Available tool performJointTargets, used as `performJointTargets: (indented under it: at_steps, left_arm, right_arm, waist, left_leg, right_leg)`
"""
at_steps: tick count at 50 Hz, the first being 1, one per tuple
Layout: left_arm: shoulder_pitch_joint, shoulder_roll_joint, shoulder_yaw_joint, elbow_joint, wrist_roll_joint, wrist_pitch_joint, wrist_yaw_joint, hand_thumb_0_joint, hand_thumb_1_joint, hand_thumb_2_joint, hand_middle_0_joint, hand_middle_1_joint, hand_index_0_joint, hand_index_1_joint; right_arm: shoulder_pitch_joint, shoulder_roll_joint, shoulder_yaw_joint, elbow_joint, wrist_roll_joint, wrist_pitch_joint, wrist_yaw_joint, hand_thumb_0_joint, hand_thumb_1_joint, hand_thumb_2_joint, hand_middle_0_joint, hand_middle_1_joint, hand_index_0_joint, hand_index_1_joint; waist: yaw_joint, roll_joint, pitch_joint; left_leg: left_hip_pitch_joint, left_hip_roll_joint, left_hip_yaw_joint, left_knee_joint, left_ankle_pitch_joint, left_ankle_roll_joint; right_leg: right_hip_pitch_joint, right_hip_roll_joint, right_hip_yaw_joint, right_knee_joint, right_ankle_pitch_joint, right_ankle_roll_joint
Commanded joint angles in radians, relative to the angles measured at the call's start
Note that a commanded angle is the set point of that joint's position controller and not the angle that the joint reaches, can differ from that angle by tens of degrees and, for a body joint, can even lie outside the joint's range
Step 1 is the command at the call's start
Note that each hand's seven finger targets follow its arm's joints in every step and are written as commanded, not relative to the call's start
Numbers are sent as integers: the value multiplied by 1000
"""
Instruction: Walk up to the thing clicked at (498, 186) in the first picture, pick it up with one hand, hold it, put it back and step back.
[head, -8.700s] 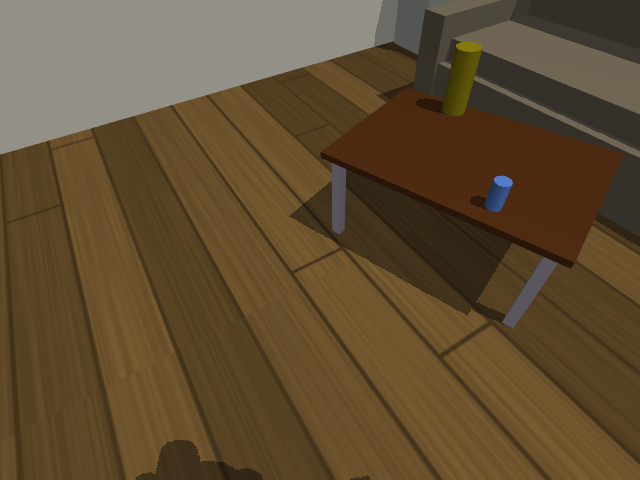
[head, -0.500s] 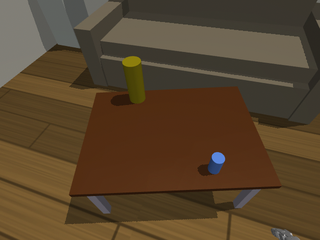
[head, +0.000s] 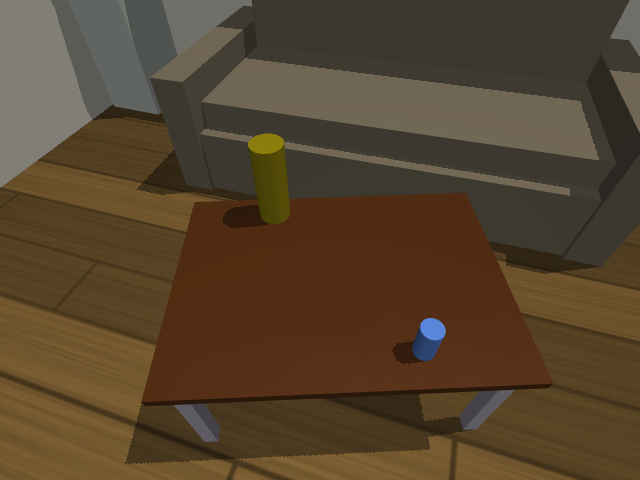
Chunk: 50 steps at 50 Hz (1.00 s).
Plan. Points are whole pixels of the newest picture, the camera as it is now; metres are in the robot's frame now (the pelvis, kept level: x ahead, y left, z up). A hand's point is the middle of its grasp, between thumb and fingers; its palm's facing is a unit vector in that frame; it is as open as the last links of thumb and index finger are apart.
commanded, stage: walk up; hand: right
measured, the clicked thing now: (428, 340) +0.46 -0.22 -0.30
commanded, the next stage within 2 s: stand in 0.42 s
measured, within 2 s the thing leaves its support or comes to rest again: neither
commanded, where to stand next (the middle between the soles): +0.05 -0.03 m, yaw +2 degrees
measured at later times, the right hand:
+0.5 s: hand out of the picture +0.10 -0.25 -0.16, palm faces -0.04 +0.95 -0.32, open 7.4 cm
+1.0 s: hand out of the picture +0.10 -0.26 -0.15, palm faces -0.03 +0.94 -0.34, open 7.4 cm
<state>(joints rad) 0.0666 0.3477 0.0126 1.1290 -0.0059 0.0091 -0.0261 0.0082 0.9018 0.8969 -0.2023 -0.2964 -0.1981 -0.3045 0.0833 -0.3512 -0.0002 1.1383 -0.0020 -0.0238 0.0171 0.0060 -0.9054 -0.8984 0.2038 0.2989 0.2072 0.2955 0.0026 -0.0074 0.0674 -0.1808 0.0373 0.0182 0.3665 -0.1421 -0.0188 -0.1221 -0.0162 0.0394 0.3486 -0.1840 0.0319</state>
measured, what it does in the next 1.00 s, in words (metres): stands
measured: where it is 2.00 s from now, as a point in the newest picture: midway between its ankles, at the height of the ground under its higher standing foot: outside the picture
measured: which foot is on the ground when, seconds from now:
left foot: down 0.00-1.00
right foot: down 0.00-1.00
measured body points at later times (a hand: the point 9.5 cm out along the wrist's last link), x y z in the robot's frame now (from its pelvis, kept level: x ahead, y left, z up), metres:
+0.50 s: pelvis +0.01 +0.00 +0.00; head +0.02 +0.00 +0.45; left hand +0.05 +0.30 -0.14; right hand +0.10 -0.29 -0.13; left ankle +0.04 +0.13 -0.75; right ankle +0.01 -0.14 -0.75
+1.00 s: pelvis +0.02 +0.00 +0.00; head +0.03 +0.00 +0.45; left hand +0.10 +0.30 -0.13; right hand +0.10 -0.30 -0.13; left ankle +0.04 +0.13 -0.75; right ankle +0.01 -0.14 -0.75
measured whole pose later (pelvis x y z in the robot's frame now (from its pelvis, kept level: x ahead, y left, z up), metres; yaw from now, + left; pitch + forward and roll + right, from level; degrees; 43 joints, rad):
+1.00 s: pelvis +0.02 +0.00 +0.00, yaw +1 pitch -2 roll +0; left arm 0.10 0.35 0.01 1.13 0.01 -0.01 -0.01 0.01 0.90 0.90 -0.20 -0.30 -0.20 -0.30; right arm 0.09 -0.35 0.00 1.14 0.00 -0.01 0.02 0.00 -0.91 -0.90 0.20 0.30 0.21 0.30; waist 0.00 0.00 0.05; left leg -0.16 0.03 0.00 0.35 -0.16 -0.02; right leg -0.09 -0.02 0.02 0.32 -0.20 0.03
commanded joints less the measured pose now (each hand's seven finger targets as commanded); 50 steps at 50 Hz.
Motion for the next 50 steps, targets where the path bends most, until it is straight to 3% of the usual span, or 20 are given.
performJointTargets:
  at_steps: [1,11,20,28,35,39,43,48,50]
  left_arm:
    - [-40,209,41,-46,5,-20,17,0,900,900,-200,-300,-200,-300]
    - [0,201,34,-25,10,-20,18,0,900,900,-200,-300,-200,-300]
    - [-1,205,39,-29,11,-26,22,0,900,900,-200,-300,-200,-300]
    - [28,218,36,-33,20,-38,28,0,900,900,-200,-300,-200,-300]
    - [17,221,36,-47,15,-42,32,0,900,900,-200,-300,-200,-300]
    - [18,222,35,-46,14,-39,32,0,900,900,-200,-300,-200,-300]
    - [12,225,36,-49,14,-42,34,0,900,900,-200,-300,-200,-300]
    - [-2,227,35,-53,15,-38,34,0,900,900,-200,-300,-200,-300]
    - [4,220,33,-55,16,-38,32,0,900,900,-200,-300,-200,-300]
  right_arm:
    - [-67,-216,-41,-66,-3,-21,-19,0,-900,-900,200,300,200,300]
    - [-84,-219,-48,-63,-6,-14,-18,0,-900,-900,200,300,200,300]
    - [-67,-209,-49,-58,-1,-14,-18,0,-900,-900,200,300,200,300]
    - [-51,-215,-45,-54,-7,-9,-16,0,-900,-900,200,300,200,300]
    - [-42,-218,-42,-58,-6,-10,-18,0,-900,-900,200,300,200,300]
    - [-45,-216,-40,-58,-5,-5,-18,0,-900,-900,200,300,200,300]
    - [-42,-219,-41,-61,-4,-7,-18,0,-900,-900,200,300,200,300]
    - [-36,-213,-38,-63,-6,-5,-18,0,-900,-900,200,300,200,300]
    - [-31,-219,-39,-62,-7,-6,-20,0,-900,-900,200,300,200,300]
  waist:
    - [3,25,-117]
    - [4,37,-75]
    - [-3,5,-97]
    - [-2,1,-81]
    - [-4,4,-112]
    - [-2,3,-83]
    - [-5,7,-117]
    - [-6,-2,-77]
    - [-4,17,-105]
  left_leg:
    - [54,107,-97,-91,18,37]
    - [30,107,-123,-127,-114,39]
    - [67,94,-99,-93,17,33]
    - [71,97,-110,-87,-3,37]
    - [91,99,-98,-52,149,38]
    - [76,96,-102,-67,92,32]
    - [93,102,-100,-51,166,33]
    - [63,97,-103,-75,102,30]
    - [73,102,-100,-63,127,35]
  right_leg:
    - [8,-101,56,-63,65,-51]
    - [-32,-92,51,-84,-5,-50]
    - [-24,-105,52,-80,72,-45]
    - [-35,-114,51,-87,31,-46]
    - [7,-121,47,-77,142,-41]
    - [-14,-113,43,-88,76,-39]
    - [21,-120,42,-75,148,-40]
    - [6,-114,36,-85,79,-39]
    - [28,-121,41,-83,114,-42]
